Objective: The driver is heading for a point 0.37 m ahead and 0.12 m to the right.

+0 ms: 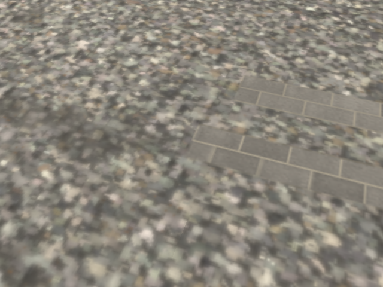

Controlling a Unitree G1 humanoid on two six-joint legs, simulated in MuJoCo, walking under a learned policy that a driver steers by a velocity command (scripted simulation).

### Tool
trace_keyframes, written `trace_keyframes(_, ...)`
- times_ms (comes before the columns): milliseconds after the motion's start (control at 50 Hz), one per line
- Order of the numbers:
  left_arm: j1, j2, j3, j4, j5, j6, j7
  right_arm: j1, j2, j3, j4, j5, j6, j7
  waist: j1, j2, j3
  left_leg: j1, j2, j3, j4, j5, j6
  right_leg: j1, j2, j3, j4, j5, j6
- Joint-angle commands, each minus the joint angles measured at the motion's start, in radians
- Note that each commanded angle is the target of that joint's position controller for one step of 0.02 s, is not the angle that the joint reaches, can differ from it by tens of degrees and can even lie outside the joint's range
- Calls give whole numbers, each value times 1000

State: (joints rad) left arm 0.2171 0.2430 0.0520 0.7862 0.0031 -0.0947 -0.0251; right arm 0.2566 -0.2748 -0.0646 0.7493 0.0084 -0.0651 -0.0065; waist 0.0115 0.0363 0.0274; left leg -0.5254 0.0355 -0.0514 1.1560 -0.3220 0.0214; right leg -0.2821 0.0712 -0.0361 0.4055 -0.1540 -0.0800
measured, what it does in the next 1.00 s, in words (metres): walks ahead: left foot, then right foot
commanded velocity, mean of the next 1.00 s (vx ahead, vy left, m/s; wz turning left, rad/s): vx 0.28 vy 0.00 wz -0.12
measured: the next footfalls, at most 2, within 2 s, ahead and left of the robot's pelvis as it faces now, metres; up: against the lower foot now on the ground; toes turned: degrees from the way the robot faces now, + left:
left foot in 0.34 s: +0.35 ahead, +0.14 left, +0.00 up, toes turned -7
right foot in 0.70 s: +0.42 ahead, -0.12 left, +0.00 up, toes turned -9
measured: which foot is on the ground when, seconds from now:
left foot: up 0.00-0.32, down 0.34-1.00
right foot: down 0.00-0.34, up 0.36-0.68, down 0.70-1.00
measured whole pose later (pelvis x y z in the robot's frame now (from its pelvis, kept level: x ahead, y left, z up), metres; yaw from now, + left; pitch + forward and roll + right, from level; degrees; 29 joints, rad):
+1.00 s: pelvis +0.34 +0.00 -0.01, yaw -10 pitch +0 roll +1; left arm 0.10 0.20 0.02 0.78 0.01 0.00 0.00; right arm 0.21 -0.24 -0.03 0.94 -0.01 -0.01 -0.03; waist -0.02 0.00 0.02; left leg -0.17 0.04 0.03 0.52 -0.36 -0.04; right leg -0.36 0.01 0.00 0.57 -0.22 -0.03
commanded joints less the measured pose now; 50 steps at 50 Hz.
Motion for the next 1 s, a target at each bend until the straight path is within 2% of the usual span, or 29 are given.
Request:
trace_keyframes(20,-11,115,22,-46,-5,-20,2,4,-53,-15,-77,-5,-7,-6,-23,-102,-49,-141,82,-21,-86,74,-24,112,-276,285,-236,182,-181)
trace_keyframes(60,12,143,31,-31,-8,-16,11,-67,-43,-8,-97,-10,-8,-8,-9,-88,-40,-159,89,-8,-207,184,-38,111,-260,225,-249,254,-170)
trace_keyframes(120,71,157,33,-6,-22,-7,17,-178,-19,4,-120,-10,-16,-1,32,-84,-29,-102,65,12,-414,355,-40,104,-217,157,-244,282,-130)
trace_keyframes(180,144,167,33,22,-32,5,19,-275,-20,7,-147,-1,-23,11,67,-87,-10,-65,27,16,-547,411,-47,140,-226,180,-216,235,-125)
trace_keyframes(240,189,171,35,37,-33,24,24,-355,-36,4,-176,6,-39,31,84,-97,6,-64,-1,9,-634,351,-38,218,-262,245,-150,207,-127)
trace_keyframes(280,190,189,42,40,-31,36,33,-333,-61,-5,-175,6,-51,38,55,-120,-6,9,-16,5,-688,280,-19,246,-281,291,-93,217,-111)
trace_keyframes(300,177,198,45,38,-31,40,36,-276,-77,-13,-161,6,-56,37,17,-130,-30,105,-28,18,-723,265,-1,234,-273,291,-42,275,-97)
trace_keyframes(320,167,186,41,32,-29,39,36,-161,-114,-31,-128,-2,-60,29,-40,-122,-101,296,-26,23,-741,276,31,187,-225,262,75,362,-70)
trace_keyframes(340,131,142,24,1,-15,32,33,17,-176,-51,-104,-22,-63,18,-127,-75,-244,590,114,-96,-675,329,99,21,-167,222,323,253,-31)
trace_keyframes(360,245,49,-4,-23,-19,16,34,113,-260,-70,-85,-39,-50,10,-109,165,-405,958,369,-447,-675,381,254,-339,-32,101,678,-162,49)
trace_keyframes(380,241,109,6,-12,-30,7,33,133,-181,-54,-75,-27,-39,11,-122,212,-449,948,410,-610,-748,411,304,-446,-33,172,824,-456,72)
trace_keyframes(400,183,169,27,-20,-40,11,36,71,-128,-35,-79,-20,-33,9,-114,135,-296,824,370,-458,-750,523,272,-492,-68,184,889,-413,87)
trace_keyframes(440,107,148,29,-37,-20,30,43,-49,-62,-11,-75,-16,-29,17,-51,36,-150,570,278,-241,-777,733,229,-444,-122,140,823,-338,105)
trace_keyframes(460,109,132,32,-38,-16,45,44,-90,-45,-5,-71,-17,-31,21,-14,47,-114,462,248,-181,-813,742,210,-380,-147,138,759,-314,108)
trace_keyframes(480,122,102,27,-36,-16,59,45,-116,-49,-6,-61,-22,-33,24,11,65,-96,369,231,-140,-847,754,206,-308,-145,121,709,-288,115)
trace_keyframes(520,130,60,14,-39,-10,74,44,-155,-73,-12,-44,-28,-37,22,42,80,-95,275,204,-57,-879,824,212,-213,-138,93,569,-203,127)
trace_keyframes(560,96,45,1,-45,0,72,37,-169,-98,-18,-26,-23,-31,14,36,82,-120,243,173,11,-884,823,198,-119,-133,71,407,-60,119)
trace_keyframes(620,23,78,4,-61,0,74,29,-120,-119,-20,18,-10,-16,7,9,74,-138,277,181,13,-867,722,185,-60,-114,62,283,50,110)
trace_keyframes(660,-2,93,9,-71,5,76,26,-120,-126,-18,37,1,-9,7,17,63,-127,276,182,1,-826,602,163,-10,-103,56,187,85,86)
trace_keyframes(680,0,99,13,-68,11,75,26,-123,-121,-14,45,8,-7,7,27,55,-124,264,164,1,-792,505,139,43,-90,45,118,127,68)
trace_keyframes(700,1,117,20,-68,18,76,29,-96,-96,-5,59,7,-6,7,27,34,-119,247,129,4,-748,390,101,100,-97,60,53,188,45)
trace_keyframes(720,1,173,31,-82,23,77,38,-48,-61,7,69,-15,-9,7,4,-54,-143,207,68,43,-668,230,38,191,-201,164,39,482,15)
trace_keyframes(740,-41,205,32,-103,26,88,50,74,-22,19,91,-36,-12,9,-72,-202,-188,138,-6,90,-590,-72,-23,276,-332,278,59,594,-81)
trace_keyframes(760,-56,126,12,-99,20,97,47,65,-19,25,96,-28,3,-3,-48,-244,-218,172,-1,73,-582,-105,-48,214,-350,320,15,370,-145)
trace_keyframes(780,-92,100,7,-99,15,99,39,20,-48,21,88,-19,22,-12,-44,-217,-177,204,3,71,-609,-53,-50,141,-296,307,-12,157,-118)
trace_keyframes(800,-131,92,4,-102,14,100,33,1,-56,19,92,-20,41,-19,-51,-195,-147,234,3,74,-642,-1,-47,81,-251,272,-16,10,-75)
trace_keyframes(840,-160,96,3,-108,11,95,26,-2,-86,13,107,-31,64,-25,-43,-153,-66,248,8,69,-682,31,-42,4,-190,210,-8,-70,-18)
trace_keyframes(940,-121,90,6,-67,4,79,34,5,-74,14,151,-20,47,-28,-30,-75,-118,281,20,60,-690,142,-50,111,-162,158,100,295,-17)
trace_keyframes(1000,-130,83,9,-48,2,83,34,0,-65,14,174,-17,54,-31,-30,-55,-119,291,18,65,-688,143,-54,123,-158,150,110,327,-27)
